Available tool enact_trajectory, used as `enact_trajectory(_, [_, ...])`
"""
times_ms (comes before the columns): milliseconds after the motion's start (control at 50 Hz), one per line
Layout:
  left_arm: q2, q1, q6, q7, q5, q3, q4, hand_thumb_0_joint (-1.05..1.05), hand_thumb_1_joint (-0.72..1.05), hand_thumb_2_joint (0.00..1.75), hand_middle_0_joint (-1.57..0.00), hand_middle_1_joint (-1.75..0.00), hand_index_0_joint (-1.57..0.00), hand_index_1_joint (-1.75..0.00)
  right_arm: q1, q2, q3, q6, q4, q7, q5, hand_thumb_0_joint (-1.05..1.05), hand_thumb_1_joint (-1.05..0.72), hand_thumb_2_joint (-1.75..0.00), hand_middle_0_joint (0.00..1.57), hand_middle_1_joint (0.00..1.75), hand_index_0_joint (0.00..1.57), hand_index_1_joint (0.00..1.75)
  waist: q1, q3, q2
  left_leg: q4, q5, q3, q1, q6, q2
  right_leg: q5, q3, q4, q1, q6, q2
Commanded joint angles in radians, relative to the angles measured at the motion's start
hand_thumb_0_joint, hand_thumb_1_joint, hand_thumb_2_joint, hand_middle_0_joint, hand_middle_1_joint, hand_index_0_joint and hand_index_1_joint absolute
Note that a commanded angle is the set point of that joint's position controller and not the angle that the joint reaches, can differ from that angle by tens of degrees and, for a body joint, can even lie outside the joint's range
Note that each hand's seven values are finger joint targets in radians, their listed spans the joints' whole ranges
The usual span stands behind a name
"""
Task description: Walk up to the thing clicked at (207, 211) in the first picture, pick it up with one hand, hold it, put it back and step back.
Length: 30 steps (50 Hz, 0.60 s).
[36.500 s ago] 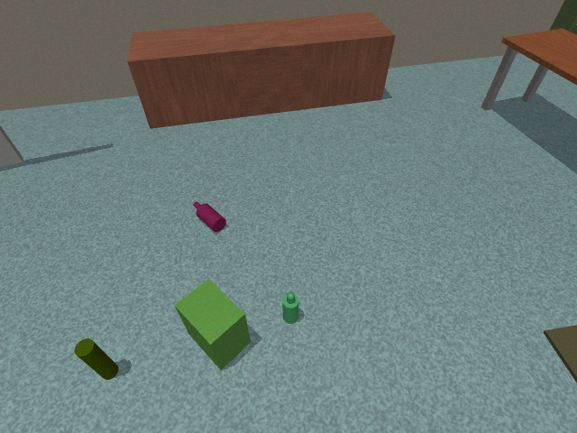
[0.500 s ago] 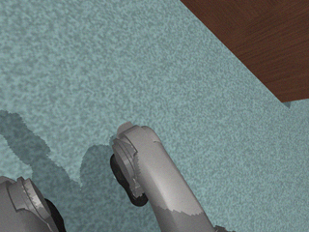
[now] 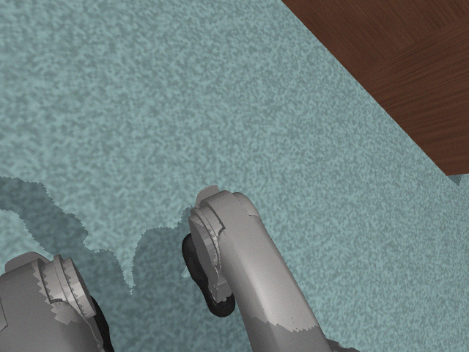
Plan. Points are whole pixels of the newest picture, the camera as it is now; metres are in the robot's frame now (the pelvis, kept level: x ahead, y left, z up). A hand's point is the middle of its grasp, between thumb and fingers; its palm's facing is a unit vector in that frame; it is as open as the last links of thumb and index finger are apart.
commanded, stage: rest palm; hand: left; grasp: from above
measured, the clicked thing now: out of the picture +0.53 +0.31 -0.31
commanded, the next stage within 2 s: close in 1.54 s
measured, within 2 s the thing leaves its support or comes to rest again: neither
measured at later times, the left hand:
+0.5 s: hand out of the picture +0.48 +0.29 -0.26, palm faces -0.07 -0.45 -0.89, open 13.7 cm
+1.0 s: hand out of the picture +0.48 +0.30 -0.27, palm faces -0.07 -0.46 -0.88, open 13.4 cm
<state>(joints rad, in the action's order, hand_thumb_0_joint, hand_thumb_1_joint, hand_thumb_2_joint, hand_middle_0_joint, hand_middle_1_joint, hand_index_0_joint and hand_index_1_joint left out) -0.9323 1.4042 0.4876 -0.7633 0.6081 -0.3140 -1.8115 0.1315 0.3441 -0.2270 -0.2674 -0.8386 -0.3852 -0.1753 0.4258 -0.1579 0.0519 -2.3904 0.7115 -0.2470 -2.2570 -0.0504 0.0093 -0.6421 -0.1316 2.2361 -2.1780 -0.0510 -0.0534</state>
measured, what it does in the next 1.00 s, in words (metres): stands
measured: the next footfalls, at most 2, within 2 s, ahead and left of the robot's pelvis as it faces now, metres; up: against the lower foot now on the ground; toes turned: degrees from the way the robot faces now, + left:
none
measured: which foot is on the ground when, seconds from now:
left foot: down 0.00-1.00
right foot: down 0.00-1.00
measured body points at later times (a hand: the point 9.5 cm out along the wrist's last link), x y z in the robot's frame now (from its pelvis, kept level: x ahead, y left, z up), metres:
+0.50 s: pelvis +0.00 +0.00 +0.00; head +0.33 +0.08 +0.29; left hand +0.49 +0.31 -0.21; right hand -0.03 -0.25 -0.05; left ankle +0.07 +0.14 -0.31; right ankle +0.12 -0.12 -0.31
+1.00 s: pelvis +0.00 +0.00 -0.01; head +0.32 +0.09 +0.29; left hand +0.48 +0.32 -0.22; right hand -0.03 -0.24 -0.04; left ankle +0.07 +0.14 -0.31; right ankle +0.12 -0.12 -0.31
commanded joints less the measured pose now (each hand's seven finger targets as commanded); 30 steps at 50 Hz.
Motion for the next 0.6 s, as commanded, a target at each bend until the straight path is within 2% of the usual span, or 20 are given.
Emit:
enact_trajectory(0, [-0.106,0.322,-0.017,-0.061,0.016,0.037,0.056,0.0,-0.47,0.97,-0.2,-0.83,-0.15,-0.88,0.291,0.355,0.06,0.001,-0.064,-0.002,-0.021,0.0,-0.9,-0.9,0.2,0.3,0.2,0.3,0.128,0.613,-0.453,0.256,-0.164,0.066,0.495,0.045,0.034,0.247,-0.117,-0.213,0.356,0.055,-0.006])
enact_trajectory(60, [-0.133,0.324,-0.018,-0.075,0.002,0.036,0.053,0.0,-0.46,0.97,-0.23,-0.8,-0.17,-0.86,0.277,0.36,0.041,-0.006,-0.051,-0.005,-0.033,0.0,-0.91,-0.9,0.2,0.3,0.2,0.3,0.133,0.626,-0.427,0.23,-0.195,0.079,0.473,0.052,0.029,0.285,-0.108,-0.218,0.414,0.044,-0.007])
enact_trajectory(100, [-0.163,0.318,-0.017,-0.076,-0.002,0.032,0.049,0.0,-0.45,0.96,-0.24,-0.8,-0.18,-0.86,0.271,0.366,0.034,-0.005,-0.047,-0.008,-0.038,0.0,-0.91,-0.9,0.2,0.3,0.2,0.3,0.125,0.62,-0.436,0.228,-0.205,0.094,0.445,0.056,0.026,0.298,-0.105,-0.22,0.45,0.039,-0.011])
enact_trajectory(180, [-0.208,0.305,-0.021,-0.083,0.01,0.027,0.076,0.0,-0.48,0.95,-0.2,-0.82,-0.15,-0.87,0.255,0.373,0.011,0.0,-0.007,-0.017,-0.036,0.0,-0.91,-0.9,0.2,0.3,0.2,0.3,0.121,0.644,-0.465,0.222,-0.247,0.078,0.486,0.051,0.036,0.331,-0.113,-0.203,0.448,0.041,-0.012])
enact_trajectory(200, [-0.22,0.31,-0.02,-0.083,0.013,0.035,0.085,0.0,-0.47,0.93,-0.2,-0.85,-0.15,-0.89,0.248,0.38,0.008,0.002,-0.013,-0.018,-0.045,0.0,-0.91,-0.91,0.2,0.3,0.2,0.3,0.125,0.634,-0.47,0.222,-0.242,0.086,0.468,0.053,0.035,0.336,-0.115,-0.197,0.475,0.038,-0.011])
enact_trajectory(240, [-0.246,0.298,-0.022,-0.094,0.021,0.024,0.088,0.0,-0.46,0.92,-0.2,-0.84,-0.16,-0.88,0.248,0.38,0.001,0.005,0.014,-0.023,-0.037,0.0,-0.91,-0.91,0.2,0.3,0.2,0.3,0.114,0.664,-0.478,0.208,-0.253,0.088,0.475,0.055,0.039,0.343,-0.114,-0.202,0.485,0.038,-0.018])
enact_trajectory(300, [-0.277,0.299,-0.026,-0.108,0.015,0.008,0.105,0.0,-0.46,0.93,-0.2,-0.85,-0.15,-0.89,0.245,0.385,-0.008,0.014,0.031,-0.031,-0.044,0.0,-0.91,-0.91,0.2,0.3,0.2,0.3,0.118,0.653,-0.496,0.215,-0.251,0.085,0.47,0.053,0.043,0.343,-0.119,-0.195,0.498,0.038,-0.013])
enact_trajectory(360, [-0.268,0.299,-0.028,-0.12,-0.005,0.006,0.117,0.0,-0.46,0.93,-0.19,-0.85,-0.15,-0.89,0.247,0.394,-0.017,0.019,0.061,-0.038,-0.042,0.0,-0.91,-0.91,0.2,0.3,0.2,0.3,0.13,0.652,-0.505,0.201,-0.266,0.079,0.487,0.05,0.047,0.355,-0.125,-0.195,0.496,0.038,-0.013])
enact_trajectory(400, [-0.284,0.297,-0.03,-0.123,-0.02,0.003,0.108,0.0,-0.45,0.93,-0.19,-0.85,-0.15,-0.89,0.256,0.4,-0.021,0.019,0.054,-0.038,-0.043,0.0,-0.91,-0.91,0.2,0.3,0.2,0.3,0.141,0.648,-0.488,0.194,-0.234,0.083,0.452,0.056,0.044,0.342,-0.123,-0.203,0.523,0.031,-0.02])
enact_trajectory(500, [-0.287,0.292,-0.039,-0.121,-0.028,0.007,0.111,0.0,-0.41,0.98,-0.21,-0.89,-0.18,-0.93,0.261,0.405,-0.035,0.02,0.075,-0.043,-0.035,0.0,-0.91,-0.91,0.2,0.3,0.2,0.3,0.137,0.649,-0.513,0.187,-0.263,0.077,0.464,0.049,0.049,0.353,-0.13,-0.195,0.507,0.038,-0.022])
enact_trajectory(520, [-0.265,0.284,-0.037,-0.12,-0.027,0.019,0.092,0.0,-0.41,0.97,-0.21,-0.88,-0.17,-0.92,0.263,0.407,-0.033,0.02,0.069,-0.043,-0.031,0.0,-0.91,-0.91,0.2,0.3,0.2,0.3,0.145,0.64,-0.504,0.181,-0.247,0.074,0.457,0.048,0.05,0.34,-0.133,-0.196,0.488,0.04,-0.025])
enact_trajectory(540, [-0.276,0.284,-0.04,-0.115,-0.025,0.021,0.104,0.0,-0.4,0.96,-0.21,-0.88,-0.17,-0.92,0.254,0.407,-0.035,0.019,0.068,-0.044,-0.035,0.0,-0.91,-0.9,0.2,0.3,0.2,0.3,0.148,0.621,-0.508,0.188,-0.235,0.069,0.449,0.049,0.047,0.329,-0.134,-0.192,0.482,0.04,-0.02])
enact_trajectory(580, [-0.26,0.279,-0.042,-0.111,-0.034,0.026,0.085,0.0,-0.41,0.97,-0.21,-0.88,-0.17,-0.92,0.269,0.416,-0.034,0.021,0.066,-0.043,-0.032,0.0,-0.91,-0.91,0.2,0.3,0.2,0.3,0.157,0.614,-0.487,0.187,-0.228,0.065,0.439,0.048,0.05,0.325,-0.139,-0.192,0.485,0.039,-0.028])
